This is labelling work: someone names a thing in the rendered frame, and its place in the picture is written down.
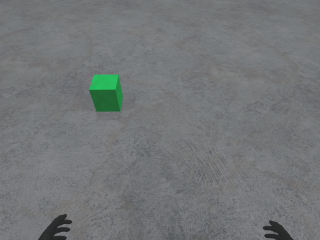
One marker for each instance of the left robot hand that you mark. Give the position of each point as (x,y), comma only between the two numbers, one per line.
(53,229)

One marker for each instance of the carton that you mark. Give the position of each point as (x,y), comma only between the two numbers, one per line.
(106,92)

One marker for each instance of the right robot hand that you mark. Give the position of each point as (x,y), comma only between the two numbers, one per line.
(277,228)

